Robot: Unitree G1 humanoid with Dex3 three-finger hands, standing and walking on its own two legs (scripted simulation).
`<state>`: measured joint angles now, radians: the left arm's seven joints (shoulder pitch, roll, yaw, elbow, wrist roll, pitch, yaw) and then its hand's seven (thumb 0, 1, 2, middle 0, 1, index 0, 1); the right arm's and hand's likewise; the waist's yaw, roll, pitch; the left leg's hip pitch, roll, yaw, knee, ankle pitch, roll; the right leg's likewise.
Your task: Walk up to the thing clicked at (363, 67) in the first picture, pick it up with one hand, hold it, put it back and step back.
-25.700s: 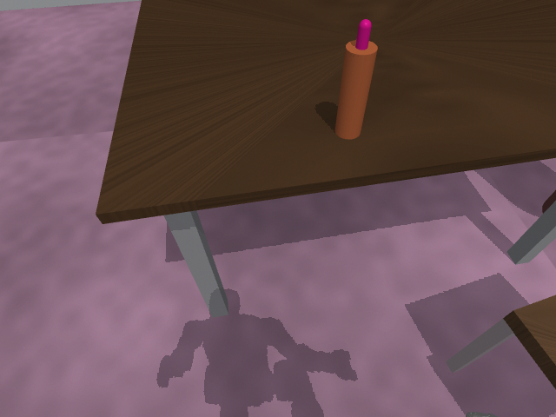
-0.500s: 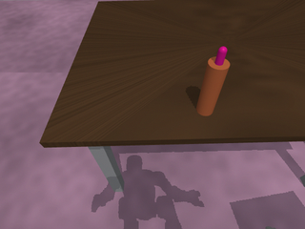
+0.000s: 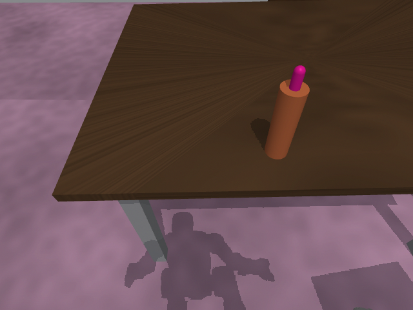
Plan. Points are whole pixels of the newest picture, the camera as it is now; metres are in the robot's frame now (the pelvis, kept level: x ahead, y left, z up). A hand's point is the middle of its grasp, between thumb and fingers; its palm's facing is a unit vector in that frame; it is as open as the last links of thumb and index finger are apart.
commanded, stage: stand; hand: right
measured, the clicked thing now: (286, 115) +0.47 -0.16 +0.09
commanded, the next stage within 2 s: none
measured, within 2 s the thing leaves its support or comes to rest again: neither
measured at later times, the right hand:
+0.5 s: hand out of the picture +0.06 -0.25 -0.16, palm faces -0.02 +0.94 -0.34, open 7.5 cm
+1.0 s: hand out of the picture +0.06 -0.25 -0.16, palm faces -0.03 +0.94 -0.34, open 7.4 cm
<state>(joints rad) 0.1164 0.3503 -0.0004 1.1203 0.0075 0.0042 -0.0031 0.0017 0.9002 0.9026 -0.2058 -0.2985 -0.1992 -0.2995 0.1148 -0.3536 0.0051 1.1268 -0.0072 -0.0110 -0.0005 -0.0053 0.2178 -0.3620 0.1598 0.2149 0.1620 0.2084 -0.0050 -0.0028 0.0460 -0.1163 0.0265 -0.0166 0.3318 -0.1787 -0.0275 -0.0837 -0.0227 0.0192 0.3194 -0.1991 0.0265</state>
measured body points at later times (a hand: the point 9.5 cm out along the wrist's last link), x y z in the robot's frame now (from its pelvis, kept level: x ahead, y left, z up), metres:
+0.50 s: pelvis +0.00 +0.00 +0.00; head +0.00 +0.00 +0.45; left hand +0.06 +0.30 -0.13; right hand +0.06 -0.30 -0.13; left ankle +0.00 +0.14 -0.75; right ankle -0.01 -0.14 -0.75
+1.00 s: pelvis -0.01 +0.00 +0.00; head +0.00 +0.00 +0.45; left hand +0.06 +0.30 -0.13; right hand +0.06 -0.30 -0.13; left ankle +0.00 +0.14 -0.75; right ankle -0.01 -0.14 -0.75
